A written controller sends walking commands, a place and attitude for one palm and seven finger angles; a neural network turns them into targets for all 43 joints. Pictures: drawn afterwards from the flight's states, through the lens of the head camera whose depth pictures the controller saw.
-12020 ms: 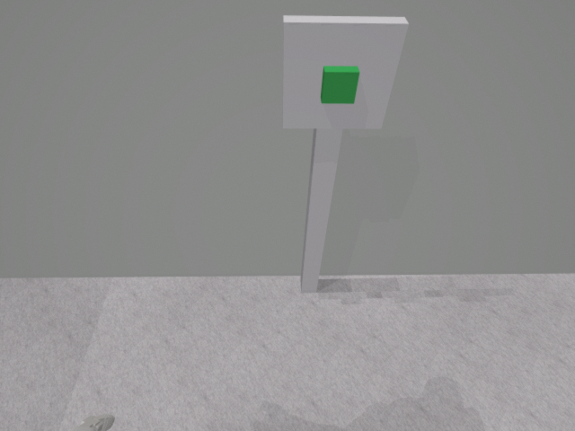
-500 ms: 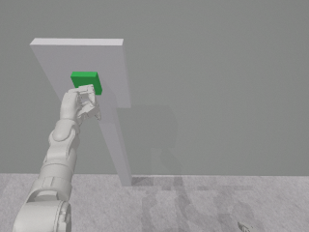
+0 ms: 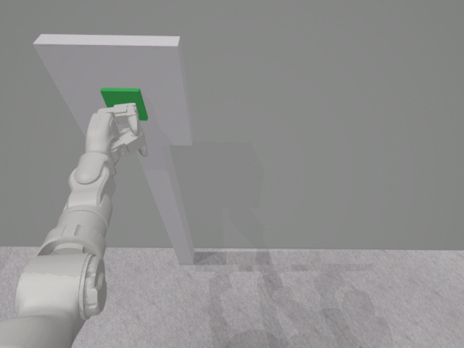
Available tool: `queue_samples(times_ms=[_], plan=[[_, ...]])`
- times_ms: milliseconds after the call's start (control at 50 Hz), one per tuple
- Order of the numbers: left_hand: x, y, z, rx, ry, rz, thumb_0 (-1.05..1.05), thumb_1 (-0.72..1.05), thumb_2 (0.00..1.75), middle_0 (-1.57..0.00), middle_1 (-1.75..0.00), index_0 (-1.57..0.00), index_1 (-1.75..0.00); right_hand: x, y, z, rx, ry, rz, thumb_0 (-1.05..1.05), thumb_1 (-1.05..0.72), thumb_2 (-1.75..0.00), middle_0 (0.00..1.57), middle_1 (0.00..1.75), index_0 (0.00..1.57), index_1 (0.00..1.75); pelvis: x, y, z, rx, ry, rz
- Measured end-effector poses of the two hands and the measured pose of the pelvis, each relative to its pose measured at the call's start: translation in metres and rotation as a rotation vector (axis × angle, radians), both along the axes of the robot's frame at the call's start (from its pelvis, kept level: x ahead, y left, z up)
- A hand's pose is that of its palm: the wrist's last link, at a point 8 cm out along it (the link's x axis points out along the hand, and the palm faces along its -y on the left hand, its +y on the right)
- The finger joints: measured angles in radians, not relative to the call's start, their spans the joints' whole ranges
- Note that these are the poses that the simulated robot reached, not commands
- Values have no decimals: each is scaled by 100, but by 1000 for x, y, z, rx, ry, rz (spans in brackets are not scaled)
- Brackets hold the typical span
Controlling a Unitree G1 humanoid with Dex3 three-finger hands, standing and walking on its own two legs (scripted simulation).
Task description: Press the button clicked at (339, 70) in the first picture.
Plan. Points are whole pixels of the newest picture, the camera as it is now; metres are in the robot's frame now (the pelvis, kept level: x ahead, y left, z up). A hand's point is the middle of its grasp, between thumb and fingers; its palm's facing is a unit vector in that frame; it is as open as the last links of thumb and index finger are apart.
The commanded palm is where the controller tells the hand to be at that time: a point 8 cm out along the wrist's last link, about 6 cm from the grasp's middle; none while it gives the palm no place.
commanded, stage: hold the button down briefly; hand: left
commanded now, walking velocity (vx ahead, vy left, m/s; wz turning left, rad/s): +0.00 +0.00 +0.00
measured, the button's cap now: (126, 101) +0.50 +0.19 +0.15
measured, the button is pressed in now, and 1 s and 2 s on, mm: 13 0 0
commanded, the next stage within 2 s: pull the fist back off the button in 0.24 s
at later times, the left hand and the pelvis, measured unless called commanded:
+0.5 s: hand (138, 137) +0.45 +0.17 +0.11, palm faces -0.01 -1.00 -0.02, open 2.8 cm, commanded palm +0.44 +0.21 +0.12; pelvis -0.01 +0.00 -0.01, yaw -1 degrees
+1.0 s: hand (133, 153) +0.41 +0.17 +0.12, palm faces -0.01 -1.00 +0.00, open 3.0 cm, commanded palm +0.37 +0.22 +0.12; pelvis +0.02 +0.01 +0.01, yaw -2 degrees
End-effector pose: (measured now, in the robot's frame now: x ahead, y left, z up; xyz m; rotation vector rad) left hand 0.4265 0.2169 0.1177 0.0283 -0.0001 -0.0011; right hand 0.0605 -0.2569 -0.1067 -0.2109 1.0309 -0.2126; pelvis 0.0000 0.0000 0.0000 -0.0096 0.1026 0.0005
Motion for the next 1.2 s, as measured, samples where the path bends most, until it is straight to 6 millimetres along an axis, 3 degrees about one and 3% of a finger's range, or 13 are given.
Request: queue_samples(times_ms=[300, 580, 740, 920, 1200], plan=[[1, 3, -1, -7, 2, -6, -2, 76, 100, -130, -150, -137, -150, -39, -9, -2, -29, 35, -39, 1, -91, -90, 20, 30, 20, 30, -13, 0, -4, -5, 20, -7], [-2, 4, -3, -20, -8, 3, -2, 75, 97, -130, -150, -136, -150, -34, 0, -1, -12, 5, -33, 1, -91, -90, 20, 30, 20, 30, -12, 5, -5, -6, 20, -14], [-12, 4, -5, -21, -24, -1, -3, 77, 94, -130, -150, -132, -150, -8, 9, 2, 10, -46, -19, 1, -91, -90, 20, 30, 20, 30, -3, 8, -2, -3, 3, -23], [-25, 5, -4, -27, -38, -1, -2, 83, 91, -130, -150, -131, -150, 40, 15, 15, 26, -145, 2, 1, -91, -90, 20, 30, 20, 30, 13, 10, 3, 1, -20, -36], [-83, 3, -5, -13, -36, 12, 2, 90, 90, -130, -150, -130, -150, 124, 26, 37, 52, -317, 100, 1, -91, -90, 20, 30, 20, 30, 32, 7, 9, 2, -65, -16]])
